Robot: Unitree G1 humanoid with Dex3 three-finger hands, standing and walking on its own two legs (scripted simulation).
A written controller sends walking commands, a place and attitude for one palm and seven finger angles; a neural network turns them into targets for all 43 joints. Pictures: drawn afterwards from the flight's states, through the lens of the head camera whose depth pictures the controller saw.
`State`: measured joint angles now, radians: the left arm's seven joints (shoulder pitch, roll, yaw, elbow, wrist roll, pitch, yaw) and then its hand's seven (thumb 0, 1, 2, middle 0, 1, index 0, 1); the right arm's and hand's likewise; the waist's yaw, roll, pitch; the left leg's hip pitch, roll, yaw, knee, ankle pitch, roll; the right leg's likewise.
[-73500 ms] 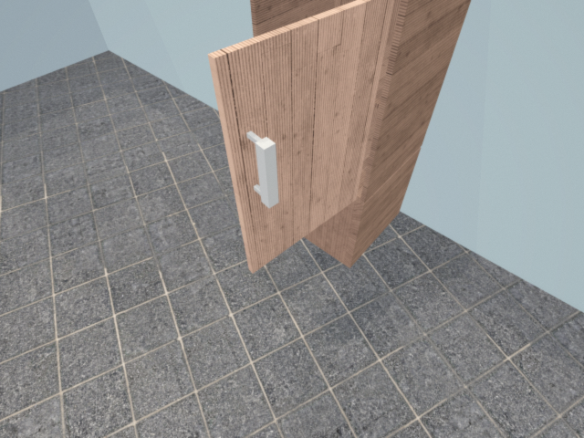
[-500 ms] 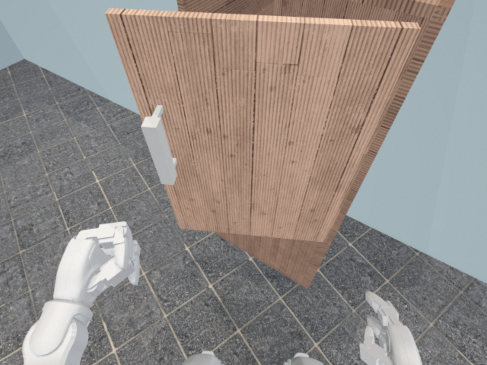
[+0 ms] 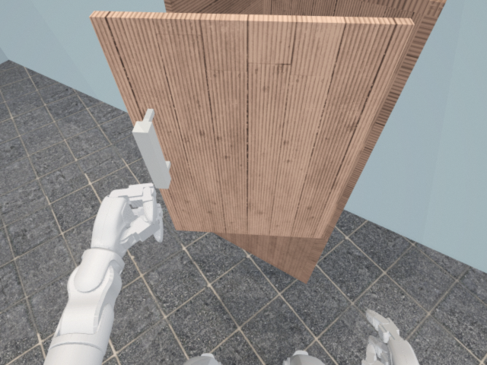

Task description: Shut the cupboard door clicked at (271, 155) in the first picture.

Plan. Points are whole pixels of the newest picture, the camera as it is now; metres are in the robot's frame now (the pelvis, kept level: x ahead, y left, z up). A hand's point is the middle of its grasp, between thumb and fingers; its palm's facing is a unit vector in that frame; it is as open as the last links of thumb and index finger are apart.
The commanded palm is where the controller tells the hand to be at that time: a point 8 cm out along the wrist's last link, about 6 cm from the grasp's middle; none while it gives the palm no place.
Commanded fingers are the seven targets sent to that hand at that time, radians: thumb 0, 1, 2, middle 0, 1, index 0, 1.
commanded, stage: bring the fist close to the handle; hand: left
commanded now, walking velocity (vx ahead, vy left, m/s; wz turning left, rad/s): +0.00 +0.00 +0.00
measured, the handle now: (156, 150) +0.47 +0.19 +0.07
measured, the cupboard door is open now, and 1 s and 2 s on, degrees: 27 27 12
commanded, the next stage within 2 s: push the door shut along its arc in 0.76 s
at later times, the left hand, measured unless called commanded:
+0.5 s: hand (169, 185) +0.37 +0.14 +0.09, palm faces -0.03 -1.00 -0.02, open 3.1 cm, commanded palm +0.35 +0.20 +0.08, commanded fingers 0.00 0.90 0.90 -1.30 -1.50 -1.30 -1.50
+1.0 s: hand (164, 189) +0.38 +0.16 +0.07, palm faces -0.08 -1.00 -0.02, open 3.1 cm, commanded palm +0.36 +0.21 +0.08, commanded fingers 0.00 0.90 0.90 -1.30 -1.50 -1.30 -1.50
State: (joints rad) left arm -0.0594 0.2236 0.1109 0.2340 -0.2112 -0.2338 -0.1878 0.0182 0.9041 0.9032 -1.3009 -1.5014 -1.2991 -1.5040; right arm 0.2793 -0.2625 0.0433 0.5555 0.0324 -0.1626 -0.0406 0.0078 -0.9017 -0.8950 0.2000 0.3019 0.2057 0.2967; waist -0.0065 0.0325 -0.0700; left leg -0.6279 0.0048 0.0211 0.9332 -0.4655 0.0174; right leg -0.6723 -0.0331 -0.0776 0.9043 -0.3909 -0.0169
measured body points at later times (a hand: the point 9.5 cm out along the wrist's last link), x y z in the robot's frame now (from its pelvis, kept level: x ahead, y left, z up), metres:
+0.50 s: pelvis -0.01 -0.02 +0.00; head +0.05 -0.03 +0.45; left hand +0.37 +0.20 +0.09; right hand +0.11 -0.27 -0.11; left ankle +0.00 +0.11 -0.69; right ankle +0.04 -0.11 -0.69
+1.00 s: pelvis -0.02 -0.01 +0.00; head +0.04 -0.01 +0.45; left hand +0.38 +0.21 +0.08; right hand +0.11 -0.26 -0.10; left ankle +0.00 +0.11 -0.69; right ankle +0.04 -0.11 -0.69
